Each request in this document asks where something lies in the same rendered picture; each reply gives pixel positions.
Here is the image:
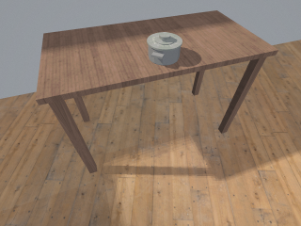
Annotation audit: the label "lid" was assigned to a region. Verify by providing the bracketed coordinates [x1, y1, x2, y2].
[147, 32, 182, 52]

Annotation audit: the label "knob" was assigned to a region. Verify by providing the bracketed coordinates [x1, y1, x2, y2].
[159, 32, 171, 40]

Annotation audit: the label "table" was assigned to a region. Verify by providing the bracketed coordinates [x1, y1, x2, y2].
[35, 10, 278, 173]

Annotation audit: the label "pot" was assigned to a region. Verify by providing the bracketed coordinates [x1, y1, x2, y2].
[148, 46, 181, 66]

